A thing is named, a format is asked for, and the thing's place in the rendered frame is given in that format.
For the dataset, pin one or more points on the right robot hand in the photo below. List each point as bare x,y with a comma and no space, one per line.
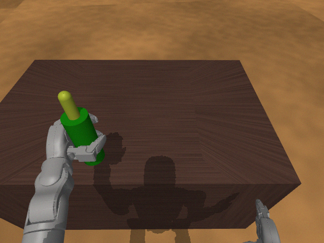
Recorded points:
266,228

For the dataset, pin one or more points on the bottle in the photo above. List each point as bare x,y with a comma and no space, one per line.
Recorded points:
78,125

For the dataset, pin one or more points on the left robot hand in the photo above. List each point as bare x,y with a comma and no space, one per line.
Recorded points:
59,144

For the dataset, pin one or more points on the left robot arm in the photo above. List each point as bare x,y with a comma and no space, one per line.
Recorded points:
48,209

